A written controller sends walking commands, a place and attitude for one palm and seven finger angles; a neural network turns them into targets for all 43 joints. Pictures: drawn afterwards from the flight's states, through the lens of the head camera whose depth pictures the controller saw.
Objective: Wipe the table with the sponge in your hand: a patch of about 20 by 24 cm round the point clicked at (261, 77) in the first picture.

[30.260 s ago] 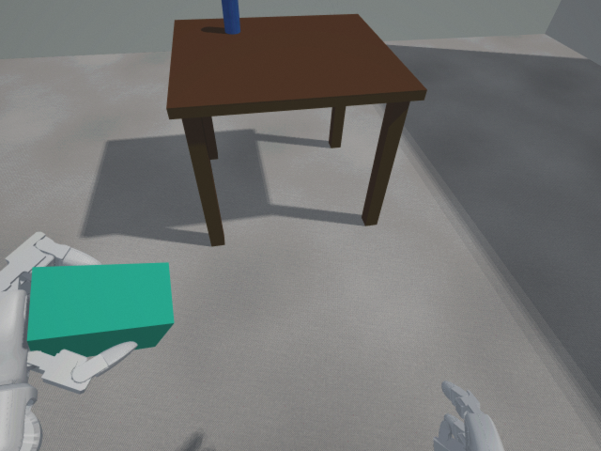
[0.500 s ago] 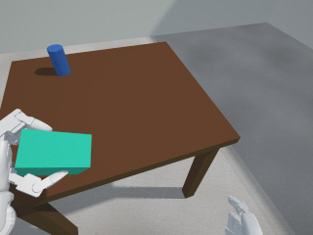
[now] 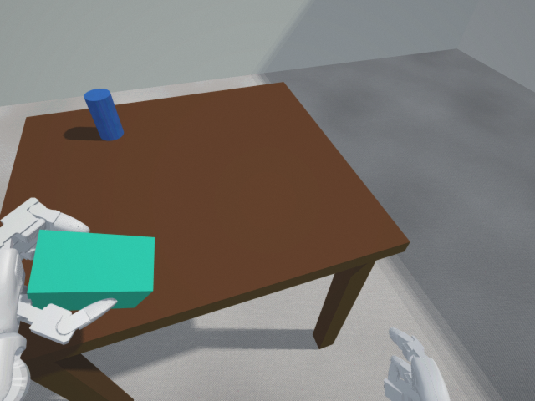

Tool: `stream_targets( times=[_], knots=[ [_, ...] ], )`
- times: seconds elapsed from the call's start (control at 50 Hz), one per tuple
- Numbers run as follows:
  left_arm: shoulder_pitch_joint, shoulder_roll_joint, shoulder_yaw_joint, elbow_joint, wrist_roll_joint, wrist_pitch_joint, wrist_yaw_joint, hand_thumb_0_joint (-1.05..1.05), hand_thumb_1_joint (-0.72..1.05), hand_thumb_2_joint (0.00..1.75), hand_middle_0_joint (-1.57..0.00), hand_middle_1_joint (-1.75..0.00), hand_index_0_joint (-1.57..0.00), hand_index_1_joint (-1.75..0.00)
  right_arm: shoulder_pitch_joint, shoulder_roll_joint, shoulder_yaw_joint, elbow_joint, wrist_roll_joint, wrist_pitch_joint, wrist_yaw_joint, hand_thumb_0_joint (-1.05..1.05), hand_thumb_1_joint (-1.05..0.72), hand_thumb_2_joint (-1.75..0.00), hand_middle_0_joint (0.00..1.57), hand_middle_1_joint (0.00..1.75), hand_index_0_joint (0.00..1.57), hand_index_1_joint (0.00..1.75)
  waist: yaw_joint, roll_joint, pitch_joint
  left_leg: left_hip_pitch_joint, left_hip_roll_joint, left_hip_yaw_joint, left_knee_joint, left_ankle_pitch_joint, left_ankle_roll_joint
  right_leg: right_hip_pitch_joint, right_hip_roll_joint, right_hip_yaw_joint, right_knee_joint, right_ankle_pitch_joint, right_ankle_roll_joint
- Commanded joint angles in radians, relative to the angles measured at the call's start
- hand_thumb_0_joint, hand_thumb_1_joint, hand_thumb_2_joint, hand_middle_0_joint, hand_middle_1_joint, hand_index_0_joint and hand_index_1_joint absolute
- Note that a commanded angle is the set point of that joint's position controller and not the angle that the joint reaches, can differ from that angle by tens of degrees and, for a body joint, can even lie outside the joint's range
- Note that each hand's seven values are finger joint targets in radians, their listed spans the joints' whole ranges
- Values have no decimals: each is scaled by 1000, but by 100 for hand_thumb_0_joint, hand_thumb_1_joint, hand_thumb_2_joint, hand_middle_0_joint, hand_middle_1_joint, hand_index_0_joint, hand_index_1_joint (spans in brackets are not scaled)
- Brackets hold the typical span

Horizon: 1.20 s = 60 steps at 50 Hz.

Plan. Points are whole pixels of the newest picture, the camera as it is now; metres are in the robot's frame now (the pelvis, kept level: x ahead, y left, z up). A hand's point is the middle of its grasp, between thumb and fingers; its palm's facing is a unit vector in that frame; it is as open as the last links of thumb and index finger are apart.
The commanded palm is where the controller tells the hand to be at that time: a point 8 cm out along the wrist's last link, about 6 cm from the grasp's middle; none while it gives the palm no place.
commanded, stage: come to a stop and stand still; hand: left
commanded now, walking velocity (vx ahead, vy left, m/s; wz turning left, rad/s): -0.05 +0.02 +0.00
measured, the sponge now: (110, 274) +0.23 +0.22 +0.13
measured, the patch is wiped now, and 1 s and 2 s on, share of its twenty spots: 0.00 0.00 0.00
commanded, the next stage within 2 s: look again from close up in 1.22 s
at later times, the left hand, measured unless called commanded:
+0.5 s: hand (73, 286) +0.21 +0.26 +0.12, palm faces +0.28 -0.86 -0.42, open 10.5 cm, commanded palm +0.16 +0.29 +0.17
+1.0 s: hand (29, 293) +0.19 +0.28 +0.14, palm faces +0.45 -0.82 -0.34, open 10.5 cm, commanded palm +0.13 +0.30 +0.17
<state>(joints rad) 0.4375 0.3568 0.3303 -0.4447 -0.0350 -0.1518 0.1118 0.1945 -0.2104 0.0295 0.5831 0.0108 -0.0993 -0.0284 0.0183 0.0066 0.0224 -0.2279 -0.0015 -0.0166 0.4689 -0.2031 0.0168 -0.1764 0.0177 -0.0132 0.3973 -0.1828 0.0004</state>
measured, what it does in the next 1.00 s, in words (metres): stands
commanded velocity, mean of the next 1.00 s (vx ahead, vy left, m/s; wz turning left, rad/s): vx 0.00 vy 0.00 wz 0.00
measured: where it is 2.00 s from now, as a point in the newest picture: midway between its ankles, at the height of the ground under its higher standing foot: outside the picture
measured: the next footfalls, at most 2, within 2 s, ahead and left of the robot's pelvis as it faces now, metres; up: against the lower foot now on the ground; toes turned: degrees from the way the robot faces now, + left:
none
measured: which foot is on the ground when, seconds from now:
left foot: down 0.00-1.00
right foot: down 0.00-1.00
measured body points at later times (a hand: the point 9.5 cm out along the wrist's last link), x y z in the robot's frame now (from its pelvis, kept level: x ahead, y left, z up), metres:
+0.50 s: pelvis +0.01 +0.01 +0.00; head +0.05 +0.04 +0.44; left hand +0.19 +0.30 +0.14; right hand +0.16 -0.23 -0.08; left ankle +0.03 +0.11 -0.74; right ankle +0.02 -0.12 -0.74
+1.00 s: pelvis -0.02 +0.01 +0.00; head +0.01 +0.03 +0.44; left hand +0.16 +0.33 +0.16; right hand +0.20 -0.19 -0.07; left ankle +0.03 +0.11 -0.74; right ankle +0.02 -0.12 -0.74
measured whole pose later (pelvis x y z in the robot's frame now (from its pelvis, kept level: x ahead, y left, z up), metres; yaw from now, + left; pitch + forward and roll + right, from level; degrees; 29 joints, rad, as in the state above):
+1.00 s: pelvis -0.02 +0.01 +0.00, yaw +3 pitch +0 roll -1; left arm 0.37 0.39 0.34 -0.37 -0.07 -0.23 0.11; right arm 0.17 -0.21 0.04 0.60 0.01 -0.18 0.02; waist 0.06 -0.03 0.05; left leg -0.32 -0.04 -0.06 0.50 -0.18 0.03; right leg -0.26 -0.02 -0.05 0.45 -0.19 0.02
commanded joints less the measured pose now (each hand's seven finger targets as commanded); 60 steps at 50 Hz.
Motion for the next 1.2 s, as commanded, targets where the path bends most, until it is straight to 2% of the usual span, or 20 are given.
stream_targets(
  times=[0.0, 0.1, 0.12, 0.14, 0.16, 0.2, 0.26, 0.3, 0.4, 0.42, 0.44, 0.52, 0.56, 0.66, 0.8, 0.92, 0.94, 1.02, 1.04, 1.18],
  knots=[
    [-100, 131, 75, -198, -16, -54, 19, 0, 10, 130, -120, -160, -120, -160, -95, -125, -47, -156, 3, -45, -13, 0, -90, -90, 20, 30, 20, 30, -4, 34, -100, 11, 79, -69, -93, 28, 16, 25, -80, 68, -64, 86, -22],
    [-135, 146, 78, -245, -14, -53, 25, 0, 10, 130, -120, -160, -120, -160, -107, -120, -43, -162, 0, -46, -18, 0, -90, -90, 20, 30, 20, 30, 0, 42, -104, 13, 76, -74, -107, -1, 19, 40, -78, 68, -69, 69, -23],
    [-1073, 1008, 385, -593, 23, -229, 35, 0, 10, 130, -120, -160, -120, -160, 63, -181, 126, -310, 96, -33, -106, 0, -90, -90, 20, 30, 20, 30, -53, 261, 5, -270, 46, -86, -141, -163, 64, 173, 16, 52, 7, -30, 62],
    [-666, 460, 369, -130, 49, -175, 24, 0, 10, 130, -120, -160, -120, -160, 5, -47, -4, -191, 63, -91, -93, 0, -90, -90, 20, 30, 20, 30, -6, 43, -19, -148, 130, -105, -113, -187, 49, -26, -58, 38, 12, -212, 10],
    [-496, 412, 299, -59, 24, -144, 27, 0, 10, 130, -120, -160, -120, -160, -61, -97, 9, -145, 19, -94, -49, 0, -90, -90, 20, 30, 20, 30, 6, -61, 3, -108, 70, -94, -143, -155, 21, -73, -51, 33, -66, -238, -8],
    [-381, 393, 255, -15, -4, -156, 16, 0, 10, 130, -120, -160, -120, -160, -56, -161, -29, -159, -5, -113, -20, 0, -90, -90, 20, 30, 20, 30, 31, -66, -70, -21, 31, -52, -39, -99, 5, -122, -100, 120, -113, -161, -56],
    [-90, 242, 121, -89, -43, -186, -6, 0, 10, 130, -120, -160, -120, -160, 7, -161, -37, -159, -2, -143, 27, 0, -90, -90, 20, 30, 20, 30, 46, 104, -188, 5, 25, -36, -16, -16, 9, -51, -118, 92, -45, -54, -65],
    [13, 182, 65, -174, -58, -204, -3, 0, 10, 130, -120, -160, -120, -160, 24, -162, -46, -150, 3, -174, 57, 0, -90, -90, 20, 30, 20, 30, 50, 117, -179, 1, 20, -44, -16, 47, 8, -40, -108, 61, -17, 22, -56],
    [-32, 292, 194, -206, -45, -217, 37, 0, 10, 130, -120, -160, -120, -160, -8, -172, -54, -94, -9, -175, 48, 0, -90, -90, 20, 30, 20, 30, 31, -92, -157, -26, 30, -78, -36, 115, -10, -25, -92, 9, 16, 109, -21],
    [-101, 405, 274, -241, -36, -219, 49, 0, 10, 130, -120, -160, -120, -160, -19, -193, -57, -89, -11, -162, 35, 0, -90, -90, 20, 30, 20, 30, 24, -42, -180, -18, 36, -87, -43, 122, -6, -10, -86, 15, 45, 118, -19],
    [-111, 334, 228, -205, -39, -217, 43, 0, 10, 130, -120, -160, -120, -160, -24, -160, -50, -77, -12, -153, 26, 0, -90, -90, 20, 30, 20, 30, 20, -29, -172, -44, 40, -93, -59, 125, -9, 12, -96, -3, 56, 118, -17],
    [-198, 384, 224, -254, -36, -200, 52, 0, 10, 130, -120, -160, -120, -160, -23, -179, -49, -76, -10, -154, 20, 0, -90, -90, 20, 30, 20, 30, 27, 160, -192, -56, 44, -109, -50, 154, -9, 52, -94, 2, 92, 136, -21],
    [-185, 331, 164, -305, -36, -202, 48, 0, 10, 130, -120, -160, -120, -160, -10, -169, -44, -77, -10, -167, 29, 0, -90, -90, 20, 30, 20, 30, 34, 213, -220, -18, 47, -110, -25, 274, -18, 47, -95, -10, 103, 146, -23],
    [-112, 255, 115, -354, -30, -194, 46, 0, 10, 130, -120, -160, -120, -160, -10, -172, -57, -76, -9, -182, 52, 0, -90, -90, 20, 30, 20, 30, 36, 129, -231, 60, 80, -131, -23, 446, -30, -23, -76, -21, 133, 53, -16],
    [-109, 215, 148, -116, -51, -167, 30, 0, 10, 130, -120, -160, -120, -160, -57, -154, -68, -92, 4, -127, 41, 0, -90, -90, 20, 30, 20, 30, 24, -32, -116, -55, 52, -111, -78, 0, -26, -50, -104, 22, 12, 12, -22],
    [-186, 246, 136, -179, -54, -167, 22, 0, 10, 130, -120, -160, -120, -160, -101, -160, -61, -120, 9, -127, 31, 0, -90, -90, 20, 30, 20, 30, 21, 56, -113, -66, 40, -129, -99, -149, 8, -43, -95, 57, -37, -87, -24],
    [-191, 185, 86, -205, -52, -172, 18, 0, 10, 130, -120, -160, -120, -160, -95, -138, -55, -119, 9, -131, 31, 0, -90, -90, 20, 30, 20, 30, 20, 69, -132, -68, 43, -130, -103, -147, 7, -16, -96, 37, -25, -81, -22],
    [-194, 264, 134, -267, -48, -165, 34, 0, 10, 130, -120, -160, -120, -160, -105, -162, -57, -123, 9, -152, 32, 0, -90, -90, 20, 30, 20, 30, 23, 92, -145, -69, 32, -142, -86, -117, 10, 6, -94, 51, -25, -48, -23],
    [-186, 212, 99, -271, -50, -168, 31, 0, 10, 130, -120, -160, -120, -160, -99, -138, -50, -115, 9, -153, 31, 0, -90, -90, 20, 30, 20, 30, 22, 86, -144, -73, 31, -138, -86, -104, 8, 13, -99, 40, -23, -38, -22],
    [-102, 235, 152, -234, -70, -169, 34, 0, 10, 130, -120, -160, -120, -160, -92, -146, -61, -106, 9, -154, 25, 0, -90, -90, 20, 30, 20, 30, 25, 61, -141, -59, 29, -141, -68, -32, -4, 3, -107, 33, -27, -11, -24]
  ],
)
